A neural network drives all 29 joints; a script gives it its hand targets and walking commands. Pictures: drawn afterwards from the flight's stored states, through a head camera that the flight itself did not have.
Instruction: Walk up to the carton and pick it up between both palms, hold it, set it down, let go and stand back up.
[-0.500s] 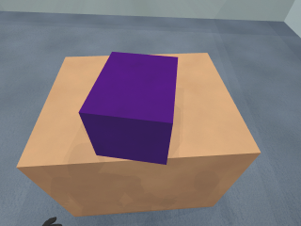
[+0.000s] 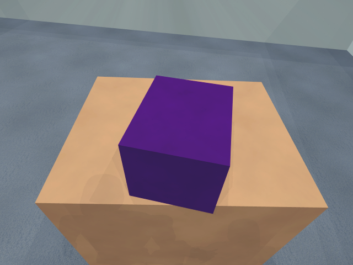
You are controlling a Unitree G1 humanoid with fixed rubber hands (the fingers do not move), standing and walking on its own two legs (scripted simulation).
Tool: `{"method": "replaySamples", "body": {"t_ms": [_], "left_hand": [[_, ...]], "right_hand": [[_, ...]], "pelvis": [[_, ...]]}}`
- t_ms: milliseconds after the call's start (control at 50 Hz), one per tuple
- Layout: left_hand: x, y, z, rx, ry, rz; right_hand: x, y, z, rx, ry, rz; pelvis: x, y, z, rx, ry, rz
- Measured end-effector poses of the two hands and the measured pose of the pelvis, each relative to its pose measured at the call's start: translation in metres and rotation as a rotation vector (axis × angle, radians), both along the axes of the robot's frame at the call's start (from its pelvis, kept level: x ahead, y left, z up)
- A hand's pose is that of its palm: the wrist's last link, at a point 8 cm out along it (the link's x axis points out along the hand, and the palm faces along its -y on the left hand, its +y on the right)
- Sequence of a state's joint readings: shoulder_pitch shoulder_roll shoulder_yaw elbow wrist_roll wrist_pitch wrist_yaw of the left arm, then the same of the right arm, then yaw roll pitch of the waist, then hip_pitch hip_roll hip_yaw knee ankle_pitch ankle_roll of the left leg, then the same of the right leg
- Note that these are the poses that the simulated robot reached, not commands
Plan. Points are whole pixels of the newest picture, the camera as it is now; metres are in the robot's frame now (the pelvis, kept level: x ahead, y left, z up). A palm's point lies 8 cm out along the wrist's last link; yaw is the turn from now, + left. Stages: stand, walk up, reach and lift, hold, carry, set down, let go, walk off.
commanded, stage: walk up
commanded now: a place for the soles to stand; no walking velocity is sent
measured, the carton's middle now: (182, 139) +0.49 -0.02 +0.00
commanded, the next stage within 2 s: none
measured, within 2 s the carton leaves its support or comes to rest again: neither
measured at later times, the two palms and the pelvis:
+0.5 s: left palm (69, 245) +0.22 +0.27 -0.11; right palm out of the picture +0.14 -0.30 -0.13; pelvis +0.09 +0.00 +0.00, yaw -2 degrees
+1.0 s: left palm (63, 254) +0.20 +0.27 -0.11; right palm out of the picture +0.18 -0.31 -0.11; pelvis +0.10 -0.01 +0.01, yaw -2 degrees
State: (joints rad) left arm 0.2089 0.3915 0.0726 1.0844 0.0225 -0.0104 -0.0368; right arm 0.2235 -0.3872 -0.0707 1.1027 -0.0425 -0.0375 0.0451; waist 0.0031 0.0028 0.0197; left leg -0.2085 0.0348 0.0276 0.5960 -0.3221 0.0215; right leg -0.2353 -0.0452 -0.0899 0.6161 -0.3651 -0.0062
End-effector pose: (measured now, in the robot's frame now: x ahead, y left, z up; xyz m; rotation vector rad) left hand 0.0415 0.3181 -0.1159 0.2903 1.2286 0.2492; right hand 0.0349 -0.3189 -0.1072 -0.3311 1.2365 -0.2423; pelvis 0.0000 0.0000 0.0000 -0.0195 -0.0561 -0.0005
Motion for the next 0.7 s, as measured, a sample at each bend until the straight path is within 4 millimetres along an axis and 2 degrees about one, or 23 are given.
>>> {"method": "replaySamples", "body": {"t_ms": [80, 200, 260, 360, 500, 600, 700], "left_hand": [[0.014, 0.008, 0.000, 0.012, 0.038, -0.018], [0.061, -0.001, -0.001, 0.025, 0.020, -0.076], [0.089, -0.014, -0.005, 0.027, -0.002, -0.091], [0.132, -0.035, -0.004, 0.002, -0.052, -0.130], [0.183, -0.052, 0.003, -0.046, -0.102, -0.140], [0.206, -0.055, 0.009, -0.055, -0.128, -0.146], [0.212, -0.053, 0.013, -0.049, -0.127, -0.148]], "right_hand": [[-0.003, 0.005, 0.003, -0.008, 0.016, -0.036], [0.008, 0.002, -0.005, -0.008, 0.053, -0.063], [0.026, -0.001, -0.020, 0.008, 0.059, -0.071], [0.064, 0.007, -0.031, 0.038, 0.037, -0.055], [0.101, 0.023, -0.023, 0.064, 0.018, -0.017], [0.125, 0.022, -0.013, 0.056, -0.013, -0.011], [0.142, 0.015, -0.005, 0.037, -0.047, -0.011]], "pelvis": [[0.018, 0.003, 0.002, 0.029, 0.001, -0.006], [0.045, -0.001, -0.003, 0.056, -0.014, -0.027], [0.057, -0.005, -0.010, 0.038, -0.027, -0.030], [0.069, -0.005, -0.011, 0.018, -0.009, -0.030], [0.087, -0.004, -0.001, 0.024, 0.010, -0.030], [0.094, -0.005, 0.006, 0.025, 0.024, -0.029], [0.096, -0.006, 0.009, 0.023, 0.027, -0.032]]}}
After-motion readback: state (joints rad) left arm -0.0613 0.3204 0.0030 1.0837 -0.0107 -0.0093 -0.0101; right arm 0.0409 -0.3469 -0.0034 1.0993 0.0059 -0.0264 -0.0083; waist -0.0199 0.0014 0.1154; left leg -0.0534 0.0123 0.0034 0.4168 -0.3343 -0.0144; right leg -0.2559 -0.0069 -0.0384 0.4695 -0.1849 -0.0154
